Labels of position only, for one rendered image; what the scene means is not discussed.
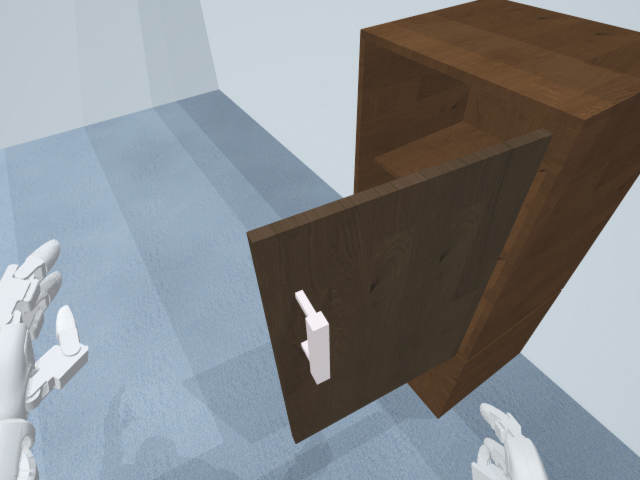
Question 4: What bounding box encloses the cupboard door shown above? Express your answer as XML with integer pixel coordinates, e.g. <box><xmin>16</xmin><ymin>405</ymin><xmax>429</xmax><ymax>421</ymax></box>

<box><xmin>246</xmin><ymin>128</ymin><xmax>554</xmax><ymax>444</ymax></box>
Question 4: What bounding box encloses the right robot hand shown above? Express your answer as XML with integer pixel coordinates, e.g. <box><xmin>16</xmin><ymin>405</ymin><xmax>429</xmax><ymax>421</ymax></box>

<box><xmin>471</xmin><ymin>403</ymin><xmax>548</xmax><ymax>480</ymax></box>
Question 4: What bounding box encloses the left robot hand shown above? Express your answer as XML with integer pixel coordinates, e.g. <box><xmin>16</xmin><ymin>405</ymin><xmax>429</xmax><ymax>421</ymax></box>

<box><xmin>0</xmin><ymin>239</ymin><xmax>88</xmax><ymax>421</ymax></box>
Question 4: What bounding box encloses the handle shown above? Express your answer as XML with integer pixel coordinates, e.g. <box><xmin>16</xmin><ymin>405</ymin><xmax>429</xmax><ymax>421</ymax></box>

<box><xmin>295</xmin><ymin>290</ymin><xmax>330</xmax><ymax>385</ymax></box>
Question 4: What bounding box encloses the left robot forearm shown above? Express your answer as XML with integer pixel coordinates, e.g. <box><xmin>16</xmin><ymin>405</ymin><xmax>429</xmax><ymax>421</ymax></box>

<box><xmin>0</xmin><ymin>419</ymin><xmax>39</xmax><ymax>480</ymax></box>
